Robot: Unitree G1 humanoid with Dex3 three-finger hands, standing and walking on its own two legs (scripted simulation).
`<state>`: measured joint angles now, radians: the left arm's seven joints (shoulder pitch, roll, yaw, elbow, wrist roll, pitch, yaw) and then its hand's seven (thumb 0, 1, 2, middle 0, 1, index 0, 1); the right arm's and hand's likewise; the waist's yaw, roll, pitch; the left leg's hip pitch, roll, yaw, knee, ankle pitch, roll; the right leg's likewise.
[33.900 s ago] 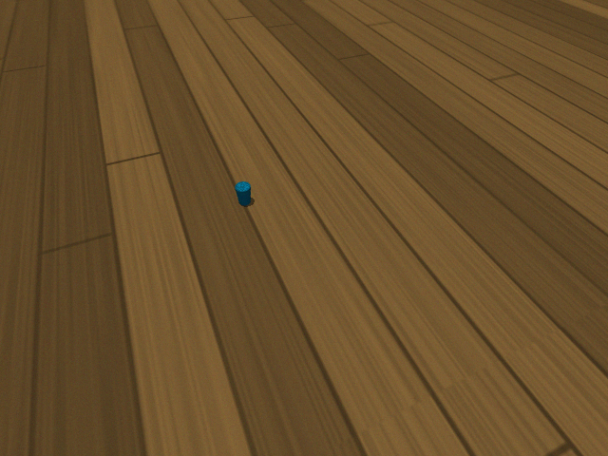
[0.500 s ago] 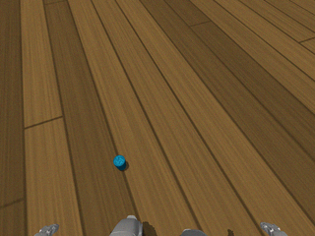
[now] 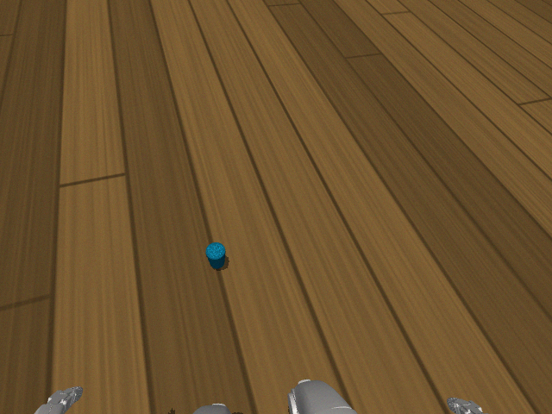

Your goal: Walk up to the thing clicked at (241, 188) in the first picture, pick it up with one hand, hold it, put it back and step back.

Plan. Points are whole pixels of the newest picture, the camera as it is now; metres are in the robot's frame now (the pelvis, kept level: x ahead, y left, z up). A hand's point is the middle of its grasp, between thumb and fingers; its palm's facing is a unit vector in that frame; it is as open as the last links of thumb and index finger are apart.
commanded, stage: step back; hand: left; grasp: from above
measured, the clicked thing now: (216, 256) +0.70 +0.20 -0.71
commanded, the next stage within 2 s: none
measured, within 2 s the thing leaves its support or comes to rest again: neither
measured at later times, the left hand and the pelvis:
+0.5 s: hand out of the picture -0.06 +0.24 -0.13, palm faces -0.01 -0.89 -0.45, open 7.4 cm; pelvis -0.17 -0.03 +0.00, yaw +0 degrees
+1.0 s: hand out of the picture -0.28 +0.23 -0.15, palm faces -0.04 -0.91 -0.42, open 7.4 cm; pelvis -0.35 -0.04 -0.01, yaw -3 degrees
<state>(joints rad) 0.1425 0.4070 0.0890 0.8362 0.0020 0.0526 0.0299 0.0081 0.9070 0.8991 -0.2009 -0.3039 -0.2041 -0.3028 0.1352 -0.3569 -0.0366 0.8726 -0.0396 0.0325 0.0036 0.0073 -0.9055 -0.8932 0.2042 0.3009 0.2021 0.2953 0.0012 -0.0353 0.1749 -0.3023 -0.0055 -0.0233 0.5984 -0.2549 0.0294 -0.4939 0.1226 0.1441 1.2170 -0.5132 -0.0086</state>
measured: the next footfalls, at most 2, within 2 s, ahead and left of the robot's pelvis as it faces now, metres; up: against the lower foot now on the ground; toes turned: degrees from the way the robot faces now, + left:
right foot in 0.22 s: -0.08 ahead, -0.15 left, +0.00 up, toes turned -3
left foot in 0.58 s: -0.18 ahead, +0.10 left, +0.00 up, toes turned -1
